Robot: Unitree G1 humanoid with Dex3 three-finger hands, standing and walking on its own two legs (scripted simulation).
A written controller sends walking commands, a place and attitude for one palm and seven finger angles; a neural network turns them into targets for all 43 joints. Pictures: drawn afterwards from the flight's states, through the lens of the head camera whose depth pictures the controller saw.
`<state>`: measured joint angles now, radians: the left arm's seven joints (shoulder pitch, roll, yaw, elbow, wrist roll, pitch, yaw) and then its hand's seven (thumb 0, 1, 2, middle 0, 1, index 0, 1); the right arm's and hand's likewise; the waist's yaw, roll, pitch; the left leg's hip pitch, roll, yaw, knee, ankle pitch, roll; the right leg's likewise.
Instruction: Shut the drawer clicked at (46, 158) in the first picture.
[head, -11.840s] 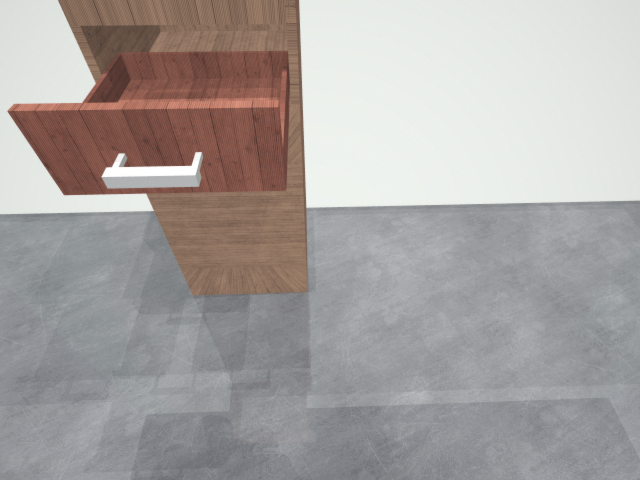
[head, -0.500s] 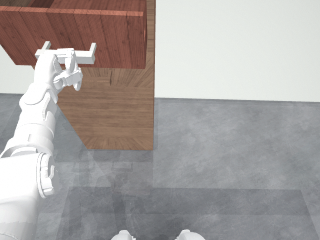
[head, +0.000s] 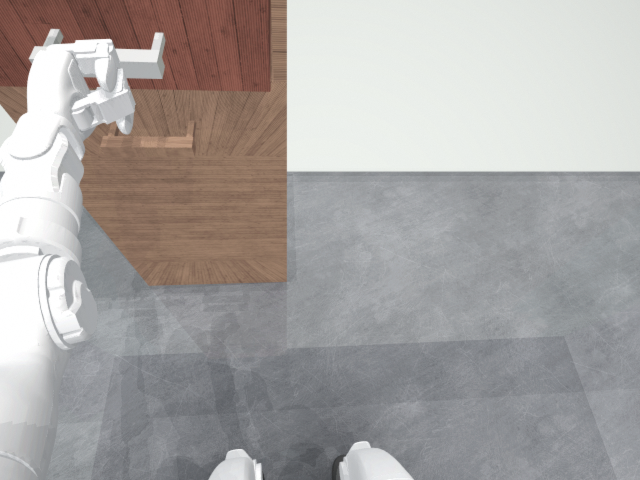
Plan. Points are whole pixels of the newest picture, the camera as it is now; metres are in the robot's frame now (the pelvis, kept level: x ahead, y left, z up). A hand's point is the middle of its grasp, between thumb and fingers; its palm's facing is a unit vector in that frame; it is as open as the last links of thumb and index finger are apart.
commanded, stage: push the drawer shut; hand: left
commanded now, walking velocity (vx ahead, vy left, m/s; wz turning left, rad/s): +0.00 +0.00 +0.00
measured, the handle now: (104, 51) +0.61 +0.20 +0.14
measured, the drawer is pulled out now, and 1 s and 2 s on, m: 0.03 0.00 0.00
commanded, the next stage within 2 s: pull the fist back off the drawer in 0.76 s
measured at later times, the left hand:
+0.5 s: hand (127, 75) +0.57 +0.17 +0.14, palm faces -0.04 -1.00 -0.03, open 3.4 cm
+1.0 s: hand (123, 75) +0.57 +0.18 +0.14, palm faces -0.06 -1.00 -0.02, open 3.4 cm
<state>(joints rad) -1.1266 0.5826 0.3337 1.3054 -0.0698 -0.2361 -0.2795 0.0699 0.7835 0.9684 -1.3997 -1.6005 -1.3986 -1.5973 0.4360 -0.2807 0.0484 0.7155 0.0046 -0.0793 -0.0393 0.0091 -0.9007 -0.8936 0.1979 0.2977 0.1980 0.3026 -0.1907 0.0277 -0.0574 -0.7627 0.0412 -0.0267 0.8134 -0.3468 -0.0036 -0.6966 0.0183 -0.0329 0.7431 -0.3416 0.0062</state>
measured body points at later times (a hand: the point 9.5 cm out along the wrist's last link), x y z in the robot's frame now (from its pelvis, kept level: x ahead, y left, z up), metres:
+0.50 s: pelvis +0.00 +0.00 +0.00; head +0.13 +0.02 +0.43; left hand +0.56 +0.23 +0.14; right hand -0.06 -0.26 -0.10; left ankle +0.02 +0.12 -0.70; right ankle +0.00 -0.13 -0.70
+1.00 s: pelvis +0.00 +0.01 +0.00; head +0.13 +0.03 +0.42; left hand +0.56 +0.23 +0.14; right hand -0.07 -0.25 -0.10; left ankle +0.02 +0.12 -0.70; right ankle +0.00 -0.13 -0.70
